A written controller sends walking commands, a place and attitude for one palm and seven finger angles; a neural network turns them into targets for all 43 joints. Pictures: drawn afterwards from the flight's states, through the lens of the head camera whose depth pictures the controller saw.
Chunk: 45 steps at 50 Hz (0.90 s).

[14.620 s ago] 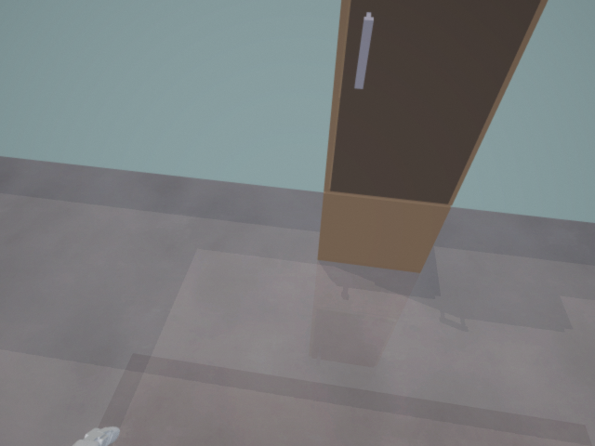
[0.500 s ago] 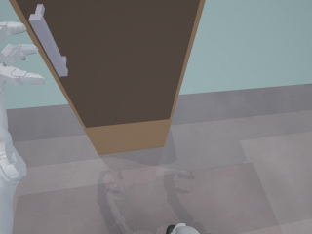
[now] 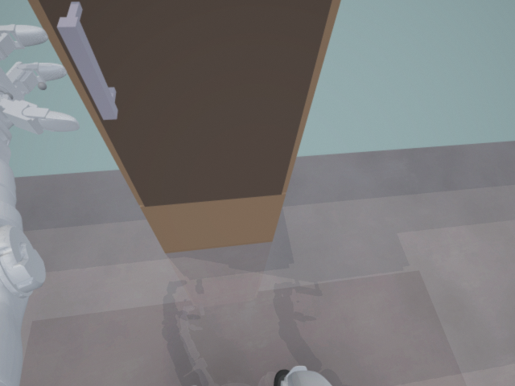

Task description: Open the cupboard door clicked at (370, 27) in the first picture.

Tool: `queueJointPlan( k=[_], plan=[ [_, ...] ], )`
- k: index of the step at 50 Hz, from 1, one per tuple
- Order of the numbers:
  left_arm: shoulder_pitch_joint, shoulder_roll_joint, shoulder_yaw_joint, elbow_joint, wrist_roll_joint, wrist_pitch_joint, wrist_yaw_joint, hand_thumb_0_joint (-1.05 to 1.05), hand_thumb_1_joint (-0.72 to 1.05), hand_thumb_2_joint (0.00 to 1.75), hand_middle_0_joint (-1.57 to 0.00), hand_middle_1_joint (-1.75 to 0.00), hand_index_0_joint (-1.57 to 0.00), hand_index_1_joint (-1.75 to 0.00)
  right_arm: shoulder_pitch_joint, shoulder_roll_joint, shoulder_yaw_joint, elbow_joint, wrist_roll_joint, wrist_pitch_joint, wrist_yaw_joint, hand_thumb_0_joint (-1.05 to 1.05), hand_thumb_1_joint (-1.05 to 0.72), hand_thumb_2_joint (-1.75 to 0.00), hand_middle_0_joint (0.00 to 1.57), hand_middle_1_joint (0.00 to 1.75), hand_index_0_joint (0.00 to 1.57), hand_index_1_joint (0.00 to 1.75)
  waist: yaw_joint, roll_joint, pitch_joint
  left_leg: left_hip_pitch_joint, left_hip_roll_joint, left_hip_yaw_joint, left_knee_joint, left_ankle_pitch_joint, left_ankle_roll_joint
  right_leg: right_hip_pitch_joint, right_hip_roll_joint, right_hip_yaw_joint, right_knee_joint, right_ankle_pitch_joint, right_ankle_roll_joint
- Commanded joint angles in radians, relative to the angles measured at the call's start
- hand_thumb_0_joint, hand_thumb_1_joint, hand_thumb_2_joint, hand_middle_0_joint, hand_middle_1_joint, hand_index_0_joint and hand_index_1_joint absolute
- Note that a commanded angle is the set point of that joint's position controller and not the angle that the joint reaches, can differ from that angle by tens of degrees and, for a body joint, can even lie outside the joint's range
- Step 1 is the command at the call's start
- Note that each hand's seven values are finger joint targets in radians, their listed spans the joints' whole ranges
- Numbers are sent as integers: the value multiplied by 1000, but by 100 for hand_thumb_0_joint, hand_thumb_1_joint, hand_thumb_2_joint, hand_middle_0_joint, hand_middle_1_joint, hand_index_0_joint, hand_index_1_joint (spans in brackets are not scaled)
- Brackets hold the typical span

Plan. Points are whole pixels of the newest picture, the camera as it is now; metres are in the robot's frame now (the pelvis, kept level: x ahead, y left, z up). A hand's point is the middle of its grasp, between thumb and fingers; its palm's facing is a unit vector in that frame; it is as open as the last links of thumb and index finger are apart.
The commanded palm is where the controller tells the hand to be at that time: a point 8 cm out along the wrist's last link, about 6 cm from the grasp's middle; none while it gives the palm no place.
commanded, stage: move the hooked fingers beside the handle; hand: left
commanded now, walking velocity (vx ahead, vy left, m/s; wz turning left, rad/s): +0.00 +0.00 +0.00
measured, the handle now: (94, 66) +0.55 +0.21 +0.15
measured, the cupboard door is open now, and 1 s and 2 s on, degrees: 0 0 0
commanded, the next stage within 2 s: slide the fingers in behind the handle in 0.26 s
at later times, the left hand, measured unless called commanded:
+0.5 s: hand (48, 84) +0.51 +0.26 +0.16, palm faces +0.03 -1.00 +0.00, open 13.9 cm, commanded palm +0.48 +0.30 +0.15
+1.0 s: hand (68, 88) +0.51 +0.23 +0.15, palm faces +0.05 -1.00 -0.01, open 13.9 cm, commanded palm +0.48 +0.27 +0.15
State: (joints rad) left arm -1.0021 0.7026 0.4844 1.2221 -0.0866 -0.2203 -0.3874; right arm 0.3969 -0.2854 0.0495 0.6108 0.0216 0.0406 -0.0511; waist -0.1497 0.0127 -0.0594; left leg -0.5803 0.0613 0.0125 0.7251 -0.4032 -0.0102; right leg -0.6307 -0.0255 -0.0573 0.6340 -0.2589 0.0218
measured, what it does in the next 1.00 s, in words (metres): stands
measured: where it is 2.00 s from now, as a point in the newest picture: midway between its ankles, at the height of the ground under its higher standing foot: outside the picture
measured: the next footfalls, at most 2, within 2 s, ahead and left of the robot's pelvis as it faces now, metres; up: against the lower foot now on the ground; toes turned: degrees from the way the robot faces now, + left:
none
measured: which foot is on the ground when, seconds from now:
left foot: down 0.00-1.00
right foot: down 0.00-1.00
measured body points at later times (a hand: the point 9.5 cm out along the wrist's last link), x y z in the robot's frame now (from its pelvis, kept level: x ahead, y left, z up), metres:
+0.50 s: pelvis +0.00 +0.01 +0.00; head +0.10 +0.02 +0.44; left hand +0.50 +0.31 +0.16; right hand -0.02 -0.26 -0.10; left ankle -0.04 +0.12 -0.72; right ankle +0.02 -0.14 -0.72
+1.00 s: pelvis +0.00 +0.00 +0.00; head +0.10 +0.01 +0.44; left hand +0.50 +0.29 +0.15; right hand +0.03 -0.27 -0.11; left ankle -0.04 +0.12 -0.72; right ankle +0.02 -0.14 -0.72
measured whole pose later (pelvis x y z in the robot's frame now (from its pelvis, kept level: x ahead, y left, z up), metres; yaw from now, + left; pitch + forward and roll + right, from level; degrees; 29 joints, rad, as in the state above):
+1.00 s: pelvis +0.00 +0.00 +0.00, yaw +0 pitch +15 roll -2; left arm -0.99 0.61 0.42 1.18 -0.10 -0.21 -0.31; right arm 0.40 -0.28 0.03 0.62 0.01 0.02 -0.04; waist -0.14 0.02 -0.08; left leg -0.58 0.06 0.01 0.73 -0.41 -0.01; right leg -0.63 -0.03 -0.06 0.64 -0.27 0.02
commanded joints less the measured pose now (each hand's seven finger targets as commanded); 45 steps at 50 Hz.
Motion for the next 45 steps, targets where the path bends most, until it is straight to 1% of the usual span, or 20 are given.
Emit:
queueJointPlan(
  k=[1, 3, 4, 5, 7, 11, 14, 18, 20, 24, 25, 28, 29, 31, 32, 36, 37, 38, 41, 45],
  plan=[
    [-456, 296, 2, -171, -13, -37, -20, 0, -50, 30, -30, -120, -30, -120, 159, -184, -63, -48, -5, -21, -18, 0, -90, -90, 20, 30, 20, 30, -11, 133, -408, 160, -42, -26, -73, 389, 33, 251, 43, 21, -14, 337, -35],
    [-435, 288, -5, -125, -20, -15, -28, 0, -50, 30, -30, -120, -30, -120, 170, -192, -61, -48, -4, -21, -19, 0, -90, -90, 20, 30, 20, 30, -22, 60, -369, 119, -39, -24, -78, 352, 37, 247, 44, 20, -21, 324, -31],
    [-440, 293, -1, -103, -22, -13, -30, 0, -50, 30, -30, -120, -30, -120, 173, -194, -58, -48, -5, -22, -21, 0, -90, -90, 20, 30, 20, 30, -24, 63, -352, 105, -40, -26, -79, 345, 38, 243, 43, 21, -21, 320, -34],
    [-461, 329, 16, -98, -18, -10, -29, 0, -50, 30, -30, -120, -30, -120, 179, -201, -59, -45, -5, -21, -23, 0, -90, -90, 20, 30, 20, 30, -32, 32, -350, 87, -38, -26, -79, 317, 39, 241, 42, 24, -23, 302, -28],
    [-476, 342, 11, -96, -6, -12, -29, 0, -50, 30, -30, -120, -30, -120, 185, -202, -57, -47, -5, -21, -23, 0, -90, -90, 20, 30, 20, 30, -34, 74, -335, 73, -40, -24, -77, 300, 38, 221, 41, 29, -23, 278, -31],
    [-506, 401, 61, -220, 0, -78, -21, 0, -50, 30, -30, -120, -30, -120, 201, -196, -65, -56, -15, -21, -17, 0, -90, -90, 20, 30, 20, 30, -7, 169, -488, 164, -38, -27, -57, 398, 28, 252, 47, 33, 1, 327, -38],
    [-493, 353, 39, -241, -18, -93, -32, 0, -50, 30, -30, -120, -30, -120, 201, -192, -68, -56, -15, -15, -12, 0, -90, -90, 20, 30, 20, 30, -9, 195, -501, 211, -32, -35, -52, 458, 22, 231, 55, 22, 4, 338, -43],
    [-434, 312, 24, -192, -29, -41, -38, 0, -50, 30, -30, -120, -30, -120, 199, -194, -72, -48, -11, -9, -9, 0, -90, -90, 20, 30, 20, 30, -3, 163, -432, 188, -29, -34, -66, 434, 24, 208, 56, 9, -12, 313, -39],
    [-436, 312, 30, -233, -28, -29, -30, 0, -50, 30, -30, -120, -30, -120, 201, -193, -74, -51, -13, -9, -9, 0, -90, -90, 20, 30, 20, 30, 3, 196, -452, 214, -27, -35, -64, 484, 20, 204, 55, 7, -10, 332, -40],
    [-395, 251, 4, -306, -36, -31, -2, 0, -50, 30, -30, -120, -30, -120, 196, -186, -79, -63, -15, -9, 2, 0, -90, -90, 20, 30, 20, 30, 7, 159, -453, 243, -20, -40, -59, 559, 19, 217, 61, 3, -8, 369, -43],
    [-403, 230, -2, -303, -41, -32, 6, 0, -50, 30, -30, -120, -30, -120, 190, -181, -79, -59, -15, -10, 4, 0, -90, -90, 20, 30, 20, 30, 3, 172, -440, 243, -20, -34, -58, 545, 19, 208, 61, 5, -12, 366, -40],
    [-396, 220, 5, -272, -48, -27, 24, 0, -50, 30, -30, -120, -30, -120, 187, -183, -82, -53, -14, -9, 6, 0, -90, -90, 20, 30, 20, 30, -2, 102, -396, 198, -22, -32, -69, 485, 24, 224, 61, 2, -14, 355, -38],
    [-420, 235, 16, -297, -45, -34, 31, 0, -50, 30, -30, -120, -30, -120, 185, -185, -81, -55, -16, -10, 3, 0, -90, -90, 20, 30, 20, 30, 3, 121, -417, 208, -24, -32, -68, 506, 24, 238, 58, 6, -9, 370, -42],
    [-430, 173, -35, -273, -29, -28, 42, 0, -50, 30, -30, -120, -30, -120, 176, -171, -78, -49, -15, -14, 5, 0, -90, -90, 20, 30, 20, 30, -10, 152, -389, 212, -27, -26, -65, 496, 23, 208, 55, 6, -12, 359, -38],
    [-443, 198, -22, -274, -19, -31, 51, 0, -50, 30, -30, -120, -30, -120, 179, -173, -77, -44, -18, -15, 5, 0, -90, -90, 20, 30, 20, 30, -7, 135, -377, 196, -27, -30, -66, 485, 23, 215, 53, 6, -11, 358, -38],
    [-437, 180, -28, -281, -20, -39, 59, 0, -50, 30, -30, -120, -30, -120, 174, -169, -79, -47, -17, -21, 5, 0, -90, -90, 20, 30, 20, 30, -6, 112, -418, 205, -28, -27, -60, 494, 25, 242, 52, 11, -3, 384, -37],
    [-444, 137, -58, -272, -25, -37, 54, 0, -50, 30, -30, -120, -30, -120, 169, -167, -78, -47, -16, -23, 6, 0, -90, -90, 20, 30, 20, 30, -18, 105, -418, 206, -31, -22, -61, 478, 27, 240, 52, 13, -7, 384, -35],
    [-442, 149, -45, -254, -30, -37, 53, 0, -50, 30, -30, -120, -30, -120, 167, -170, -77, -46, -15, -25, 5, 0, -90, -90, 20, 30, 20, 30, -15, 78, -400, 182, -31, -22, -63, 444, 29, 247, 51, 12, -9, 372, -35],
    [-481, 165, -41, -245, -32, -39, 52, 0, -50, 30, -30, -120, -30, -120, 160, -171, -73, -43, -14, -29, 0, 0, -90, -90, 20, 30, 20, 30, -23, 91, -403, 164, -38, -17, -63, 420, 32, 258, 48, 21, -7, 379, -34],
    [-489, 166, -44, -296, -16, -61, 63, 0, -50, 30, -30, -120, -30, -120, 159, -161, -74, -45, -18, -34, 2, 0, -90, -90, 20, 30, 20, 30, -9, 148, -464, 207, -38, -24, -50, 484, 28, 260, 47, 21, 8, 404, -38]
  ],
)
